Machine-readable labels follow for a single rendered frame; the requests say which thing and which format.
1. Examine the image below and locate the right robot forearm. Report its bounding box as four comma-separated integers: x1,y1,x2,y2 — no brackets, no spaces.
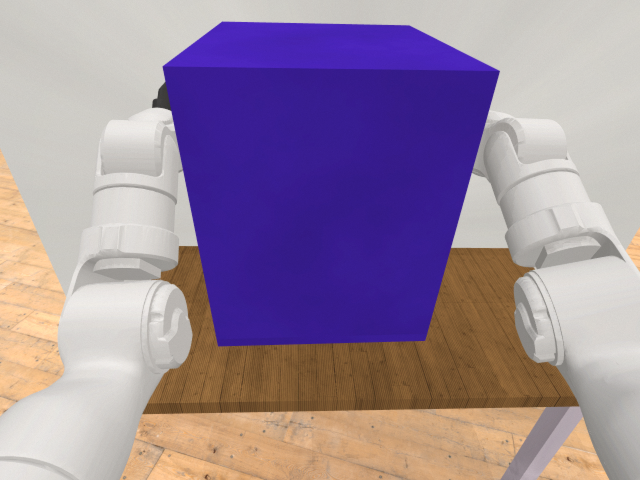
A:
472,110,640,279

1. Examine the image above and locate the left robot forearm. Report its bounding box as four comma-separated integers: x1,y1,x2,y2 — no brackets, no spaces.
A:
57,108,183,365

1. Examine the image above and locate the left robot hand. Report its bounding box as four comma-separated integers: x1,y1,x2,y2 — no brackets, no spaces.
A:
152,82,171,111

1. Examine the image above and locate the table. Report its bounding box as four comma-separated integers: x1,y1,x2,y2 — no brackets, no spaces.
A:
143,246,583,480

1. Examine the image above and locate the right robot upper arm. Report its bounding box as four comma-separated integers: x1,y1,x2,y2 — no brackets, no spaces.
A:
514,256,640,480

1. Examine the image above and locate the carton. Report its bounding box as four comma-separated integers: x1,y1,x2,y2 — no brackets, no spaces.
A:
162,22,500,346

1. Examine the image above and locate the left robot upper arm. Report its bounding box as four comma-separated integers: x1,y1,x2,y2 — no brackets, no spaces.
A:
0,280,193,480

